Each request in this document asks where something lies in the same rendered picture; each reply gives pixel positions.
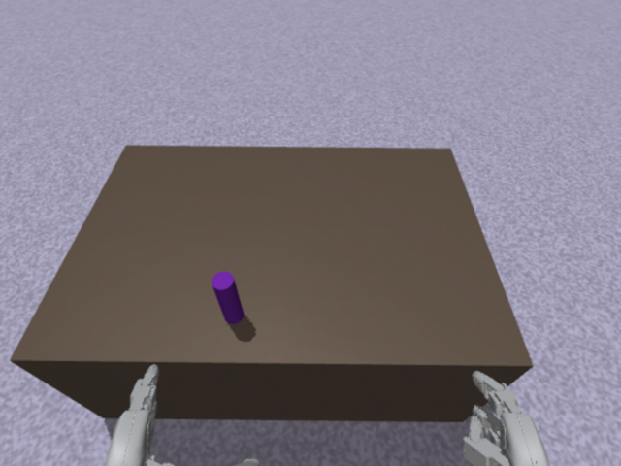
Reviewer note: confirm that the can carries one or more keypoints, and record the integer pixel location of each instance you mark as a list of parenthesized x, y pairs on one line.
[(228, 298)]

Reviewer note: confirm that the right robot hand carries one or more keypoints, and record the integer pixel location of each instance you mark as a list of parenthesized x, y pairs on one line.
[(513, 440)]

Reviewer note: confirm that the left robot hand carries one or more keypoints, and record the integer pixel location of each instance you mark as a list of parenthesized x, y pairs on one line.
[(130, 444)]

